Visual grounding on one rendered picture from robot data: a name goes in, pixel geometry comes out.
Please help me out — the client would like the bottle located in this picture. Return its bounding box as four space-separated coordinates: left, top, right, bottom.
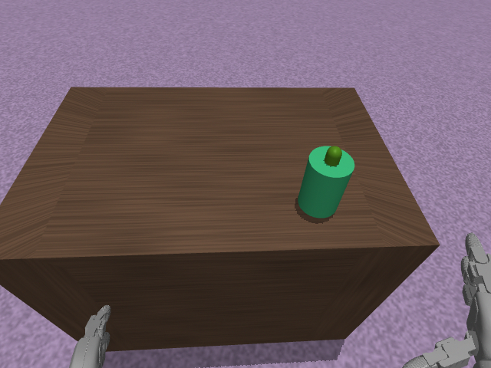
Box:
298 146 354 219

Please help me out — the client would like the left robot hand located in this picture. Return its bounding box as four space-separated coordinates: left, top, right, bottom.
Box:
69 305 110 368

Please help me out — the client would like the right robot hand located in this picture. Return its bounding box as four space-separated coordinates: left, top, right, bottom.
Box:
402 232 491 368

